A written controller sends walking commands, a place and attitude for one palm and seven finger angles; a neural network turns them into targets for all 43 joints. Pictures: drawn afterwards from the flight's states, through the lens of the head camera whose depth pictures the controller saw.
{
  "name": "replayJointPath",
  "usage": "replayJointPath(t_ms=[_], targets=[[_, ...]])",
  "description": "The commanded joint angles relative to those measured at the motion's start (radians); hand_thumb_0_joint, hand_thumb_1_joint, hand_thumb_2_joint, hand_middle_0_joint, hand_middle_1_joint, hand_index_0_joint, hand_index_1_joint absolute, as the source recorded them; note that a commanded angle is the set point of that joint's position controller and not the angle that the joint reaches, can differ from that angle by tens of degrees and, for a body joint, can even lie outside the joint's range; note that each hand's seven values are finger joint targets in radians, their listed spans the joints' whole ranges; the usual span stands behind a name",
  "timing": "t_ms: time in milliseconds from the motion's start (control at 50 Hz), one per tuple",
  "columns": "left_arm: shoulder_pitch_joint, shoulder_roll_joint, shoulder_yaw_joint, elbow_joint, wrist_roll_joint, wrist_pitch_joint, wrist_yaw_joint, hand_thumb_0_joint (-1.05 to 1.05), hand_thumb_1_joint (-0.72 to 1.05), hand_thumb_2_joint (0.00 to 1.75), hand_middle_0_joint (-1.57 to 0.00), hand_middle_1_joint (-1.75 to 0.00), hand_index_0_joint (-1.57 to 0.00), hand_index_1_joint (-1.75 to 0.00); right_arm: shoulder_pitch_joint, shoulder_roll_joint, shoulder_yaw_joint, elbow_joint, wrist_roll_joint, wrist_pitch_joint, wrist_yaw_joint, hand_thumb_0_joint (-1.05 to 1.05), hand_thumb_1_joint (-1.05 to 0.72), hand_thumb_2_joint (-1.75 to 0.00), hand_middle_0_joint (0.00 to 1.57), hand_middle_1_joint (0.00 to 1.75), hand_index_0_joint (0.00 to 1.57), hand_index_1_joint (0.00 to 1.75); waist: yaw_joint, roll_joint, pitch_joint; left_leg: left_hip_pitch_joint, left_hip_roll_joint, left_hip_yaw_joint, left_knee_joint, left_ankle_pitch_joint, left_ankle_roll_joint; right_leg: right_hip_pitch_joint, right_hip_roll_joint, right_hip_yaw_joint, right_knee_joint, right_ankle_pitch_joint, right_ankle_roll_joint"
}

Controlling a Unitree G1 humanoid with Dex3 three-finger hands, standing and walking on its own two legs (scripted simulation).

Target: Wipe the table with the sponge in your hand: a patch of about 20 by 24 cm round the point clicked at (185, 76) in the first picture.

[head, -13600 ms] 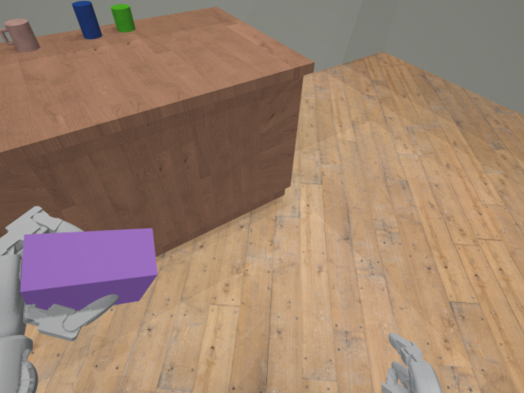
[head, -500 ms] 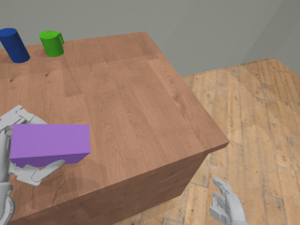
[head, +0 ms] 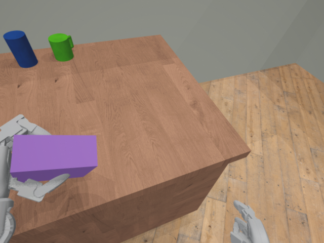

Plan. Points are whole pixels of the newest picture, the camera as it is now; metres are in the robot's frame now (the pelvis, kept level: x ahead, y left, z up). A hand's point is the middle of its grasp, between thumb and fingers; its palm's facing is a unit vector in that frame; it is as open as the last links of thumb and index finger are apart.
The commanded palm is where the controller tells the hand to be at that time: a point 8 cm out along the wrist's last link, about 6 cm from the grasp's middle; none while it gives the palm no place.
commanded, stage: come to a stop and stand still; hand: left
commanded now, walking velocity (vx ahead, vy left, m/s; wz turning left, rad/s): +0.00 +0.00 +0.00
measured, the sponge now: (67, 159) +0.23 +0.21 +0.13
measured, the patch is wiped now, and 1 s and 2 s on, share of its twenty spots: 0.00 0.00 0.00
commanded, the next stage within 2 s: look again from close up in 1.10 s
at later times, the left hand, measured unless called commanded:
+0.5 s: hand (48, 160) +0.22 +0.23 +0.16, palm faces +0.36 -0.85 -0.37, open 9.8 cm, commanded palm +0.16 +0.27 +0.17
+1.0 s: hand (39, 162) +0.22 +0.25 +0.15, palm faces +0.42 -0.80 -0.43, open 9.8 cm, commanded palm +0.15 +0.26 +0.17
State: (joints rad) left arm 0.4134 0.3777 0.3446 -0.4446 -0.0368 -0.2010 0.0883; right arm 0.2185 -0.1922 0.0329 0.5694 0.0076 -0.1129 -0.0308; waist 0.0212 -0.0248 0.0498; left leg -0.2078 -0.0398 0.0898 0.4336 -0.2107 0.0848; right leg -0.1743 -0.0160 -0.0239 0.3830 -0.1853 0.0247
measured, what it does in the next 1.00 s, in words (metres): stands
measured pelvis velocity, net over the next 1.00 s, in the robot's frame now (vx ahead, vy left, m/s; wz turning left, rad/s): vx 0.01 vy -0.02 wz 0.05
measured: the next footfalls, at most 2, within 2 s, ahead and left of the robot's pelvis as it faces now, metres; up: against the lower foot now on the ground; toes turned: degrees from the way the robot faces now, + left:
none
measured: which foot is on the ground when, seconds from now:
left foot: down 0.00-1.00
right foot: down 0.00-1.00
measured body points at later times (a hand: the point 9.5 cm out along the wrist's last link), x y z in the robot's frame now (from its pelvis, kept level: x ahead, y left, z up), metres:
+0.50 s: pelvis +0.00 -0.01 +0.00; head +0.01 +0.00 +0.45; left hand +0.19 +0.28 +0.18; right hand +0.18 -0.25 -0.07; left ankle +0.02 +0.05 -0.74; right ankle +0.01 -0.14 -0.74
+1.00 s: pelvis +0.01 -0.02 +0.00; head +0.04 +0.00 +0.44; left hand +0.19 +0.29 +0.17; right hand +0.18 -0.26 -0.08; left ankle +0.02 +0.05 -0.74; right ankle +0.01 -0.14 -0.74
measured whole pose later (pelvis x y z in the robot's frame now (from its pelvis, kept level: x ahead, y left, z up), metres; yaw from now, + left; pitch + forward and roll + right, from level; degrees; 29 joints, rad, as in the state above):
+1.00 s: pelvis +0.01 -0.02 +0.00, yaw +3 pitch +0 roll -1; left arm 0.43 0.45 0.37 -0.44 -0.05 -0.18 0.14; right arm 0.25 -0.24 0.01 0.61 0.01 -0.13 -0.01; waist 0.02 -0.04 0.05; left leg -0.27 -0.04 0.03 0.51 -0.25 0.06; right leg -0.23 0.00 -0.05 0.48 -0.26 -0.01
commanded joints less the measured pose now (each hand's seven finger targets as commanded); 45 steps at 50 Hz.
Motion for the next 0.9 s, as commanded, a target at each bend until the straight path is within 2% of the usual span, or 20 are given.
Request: replayJointPath(t_ms=[0, 80, 100, 280, 300, 460, 480, 500, 520, 540, 560, 580, 600, 660, 680, 700, 760, 780, 800, 880], targets=[[-0.075, 0.148, 0.096, -0.216, -0.009, -0.074, 0.016, 0.00, 0.10, 1.30, -1.20, -1.60, -1.20, -1.60, -0.098, -0.134, -0.055, -0.156, 0.005, -0.061, -0.008, 0.00, -0.90, -0.90, 0.20, 0.30, 0.20, 0.30, 0.000, 0.120, -0.142, 0.011, 0.161, -0.171, -0.152, 0.033, -0.103, 0.037, -0.028, 0.029, -0.013, 0.062, -0.048], [-0.053, 0.176, 0.129, -0.188, -0.008, -0.064, 0.023, 0.00, 0.10, 1.30, -1.20, -1.60, -1.20, -1.60, -0.103, -0.135, -0.062, -0.153, 0.011, -0.062, -0.011, 0.00, -0.90, -0.90, 0.20, 0.30, 0.20, 0.30, -0.002, 0.077, -0.143, 0.011, 0.148, -0.159, -0.132, -0.004, -0.089, 0.033, -0.042, 0.055, -0.041, 0.062, -0.050], [-0.059, 0.137, 0.091, -0.178, -0.012, -0.068, 0.017, 0.00, 0.10, 1.30, -1.20, -1.60, -1.20, -1.60, -0.092, -0.139, -0.060, -0.150, 0.007, -0.059, -0.010, 0.00, -0.90, -0.90, 0.20, 0.30, 0.20, 0.30, -0.004, 0.072, -0.134, 0.001, 0.147, -0.158, -0.132, -0.017, -0.083, 0.025, -0.042, 0.052, -0.046, 0.054, -0.051], [-0.107, 0.188, 0.122, -0.225, -0.005, -0.062, 0.027, 0.00, 0.10, 1.30, -1.20, -1.60, -1.20, -1.60, -0.112, -0.141, -0.067, -0.148, 0.012, -0.069, -0.016, 0.00, -0.90, -0.90, 0.20, 0.30, 0.20, 0.30, -0.006, 0.097, -0.140, 0.021, 0.138, -0.157, -0.112, -0.021, -0.066, 0.008, -0.052, 0.086, -0.055, 0.050, -0.056], [-0.094, 0.156, 0.098, -0.205, -0.010, -0.064, 0.025, 0.00, 0.10, 1.30, -1.20, -1.60, -1.20, -1.60, -0.103, -0.136, -0.062, -0.148, 0.009, -0.067, -0.016, 0.00, -0.90, -0.90, 0.20, 0.30, 0.20, 0.30, -0.005, 0.081, -0.136, 0.016, 0.141, -0.162, -0.116, -0.021, -0.063, 0.010, -0.052, 0.079, -0.056, 0.049, -0.056], [-0.064, 0.158, 0.105, -0.213, -0.016, -0.052, 0.026, 0.00, 0.10, 1.30, -1.20, -1.60, -1.20, -1.60, -0.095, -0.140, -0.069, -0.150, 0.012, -0.062, -0.017, 0.00, -0.90, -0.90, 0.20, 0.30, 0.20, 0.30, -0.007, 0.083, -0.157, 0.040, 0.142, -0.157, -0.093, 0.098, -0.070, 0.030, -0.058, 0.085, -0.045, 0.139, -0.059], [-0.935, 0.945, 0.400, -0.533, 0.009, -0.169, 0.040, 0.00, 0.10, 1.30, -1.20, -1.60, -1.20, -1.60, 0.084, -0.219, 0.070, -0.271, 0.091, -0.020, -0.095, 0.00, -0.90, -0.90, 0.20, 0.30, 0.20, 0.30, -0.069, 0.337, -0.168, -0.170, 0.125, -0.189, -0.137, -0.101, -0.033, 0.248, 0.063, 0.015, 0.130, -0.055, 0.016], [-0.594, 0.441, 0.394, -0.104, 0.047, -0.117, 0.026, 0.00, 0.10, 1.30, -1.20, -1.60, -1.20, -1.60, -0.021, -0.088, -0.038, -0.188, 0.042, -0.065, -0.080, 0.00, -0.90, -0.90, 0.20, 0.30, 0.20, 0.30, 0.007, 0.144, -0.113, -0.135, 0.189, -0.223, -0.101, -0.165, -0.037, -0.018, -0.007, 0.020, 0.129, -0.196, -0.020], [-0.370, 0.349, 0.270, 0.102, 0.011, -0.090, 0.023, 0.00, 0.10, 1.30, -1.20, -1.60, -1.20, -1.60, -0.057, -0.142, -0.027, -0.137, 0.008, -0.079, -0.038, 0.00, -0.90, -0.90, 0.20, 0.30, 0.20, 0.30, 0.009, 0.077, -0.043, -0.038, 0.137, -0.166, -0.104, -0.089, -0.056, -0.127, -0.007, 0.021, 0.061, -0.163, -0.049], [-0.282, 0.381, 0.288, 0.063, 0.002, -0.097, 0.017, 0.00, 0.10, 1.30, -1.20, -1.60, -1.20, -1.60, -0.037, -0.187, -0.059, -0.152, -0.005, -0.089, -0.018, 0.00, -0.90, -0.90, 0.20, 0.30, 0.20, 0.30, 0.018, 0.049, -0.081, -0.018, 0.134, -0.150, -0.058, -0.068, -0.058, -0.158, -0.025, 0.085, 0.021, -0.117, -0.067], [-0.232, 0.344, 0.233, -0.037, -0.010, -0.114, 0.002, 0.00, 0.10, 1.30, -1.20, -1.60, -1.20, -1.60, -0.036, -0.183, -0.053, -0.163, -0.011, -0.100, -0.003, 0.00, -0.90, -0.90, 0.20, 0.30, 0.20, 0.30, 0.019, 0.057, -0.124, -0.025, 0.116, -0.149, -0.038, -0.046, -0.054, -0.135, -0.052, 0.119, 0.008, -0.075, -0.076], [-0.168, 0.282, 0.191, -0.009, -0.024, -0.110, -0.007, 0.00, 0.10, 1.30, -1.20, -1.60, -1.20, -1.60, -0.052, -0.188, -0.053, -0.147, -0.006, -0.108, 0.016, 0.00, -0.90, -0.90, 0.20, 0.30, 0.20, 0.30, 0.015, 0.069, -0.165, 0.026, 0.119, -0.147, -0.033, -0.039, -0.053, -0.152, -0.041, 0.128, 0.041, -0.077, -0.079], [-0.088, 0.214, 0.136, -0.095, -0.019, -0.116, -0.013, 0.00, 0.10, 1.30, -1.20, -1.60, -1.20, -1.60, -0.003, -0.177, -0.058, -0.160, -0.004, -0.108, 0.025, 0.00, -0.90, -0.90, 0.20, 0.30, 0.20, 0.30, 0.019, 0.050, -0.168, 0.029, 0.126, -0.147, -0.022, 0.046, -0.052, -0.123, -0.045, 0.109, 0.036, 0.004, -0.075], [0.000, 0.168, 0.095, -0.198, -0.019, -0.096, -0.001, 0.00, 0.10, 1.30, -1.20, -1.60, -1.20, -1.60, -0.022, -0.185, -0.061, -0.153, 0.002, -0.121, 0.041, 0.00, -0.90, -0.90, 0.20, 0.30, 0.20, 0.30, 0.019, 0.036, -0.185, 0.071, 0.128, -0.128, -0.015, 0.196, -0.055, -0.084, -0.053, 0.095, 0.045, 0.141, -0.061], [-0.015, 0.202, 0.125, -0.194, -0.019, -0.086, 0.012, 0.00, 0.10, 1.30, -1.20, -1.60, -1.20, -1.60, -0.046, -0.192, -0.059, -0.139, 0.003, -0.117, 0.041, 0.00, -0.90, -0.90, 0.20, 0.30, 0.20, 0.30, 0.017, 0.073, -0.214, 0.102, 0.130, -0.130, -0.023, 0.202, -0.054, -0.087, -0.039, 0.090, 0.076, 0.133, -0.056], [-0.001, 0.185, 0.125, -0.175, -0.003, -0.078, 0.017, 0.00, 0.10, 1.30, -1.20, -1.60, -1.20, -1.60, -0.025, -0.185, -0.064, -0.133, -0.002, -0.105, 0.031, 0.00, -0.90, -0.90, 0.20, 0.30, 0.20, 0.30, 0.013, 0.048, -0.192, 0.073, 0.143, -0.137, -0.029, 0.237, -0.062, -0.068, -0.046, 0.059, 0.072, 0.154, -0.049], [-0.065, 0.253, 0.188, -0.180, 0.006, -0.069, 0.040, 0.00, 0.10, 1.30, -1.20, -1.60, -1.20, -1.60, -0.042, -0.184, -0.071, -0.123, -0.006, -0.081, 0.013, 0.00, -0.90, -0.90, 0.20, 0.30, 0.20, 0.30, 0.011, 0.032, -0.189, 0.027, 0.130, -0.141, -0.024, 0.200, -0.069, -0.018, -0.062, 0.074, 0.042, 0.168, -0.054], [-0.117, 0.332, 0.242, -0.213, 0.007, -0.064, 0.050, 0.00, 0.10, 1.30, -1.20, -1.60, -1.20, -1.60, -0.058, -0.199, -0.075, -0.123, -0.007, -0.070, 0.009, 0.00, -0.90, -0.90, 0.20, 0.30, 0.20, 0.30, 0.008, 0.060, -0.228, 0.049, 0.126, -0.145, -0.026, 0.168, -0.066, -0.017, -0.056, 0.089, 0.059, 0.142, -0.056], [-0.100, 0.262, 0.190, -0.197, 0.004, -0.066, 0.049, 0.00, 0.10, 1.30, -1.20, -1.60, -1.20, -1.60, -0.043, -0.166, -0.070, -0.114, -0.005, -0.061, 0.004, 0.00, -0.90, -0.90, 0.20, 0.30, 0.20, 0.30, 0.004, 0.074, -0.204, 0.026, 0.129, -0.146, -0.022, 0.206, -0.066, 0.001, -0.068, 0.058, 0.058, 0.171, -0.055], [-0.081, 0.321, 0.208, -0.264, -0.017, -0.067, 0.073, 0.00, 0.10, 1.30, -1.20, -1.60, -1.20, -1.60, -0.035, -0.173, -0.070, -0.109, 0.008, -0.071, 0.013, 0.00, -0.90, -0.90, 0.20, 0.30, 0.20, 0.30, 0.018, 0.136, -0.260, 0.036, 0.104, -0.156, 0.018, 0.289, -0.067, 0.041, -0.079, 0.077, 0.079, 0.254, -0.062]])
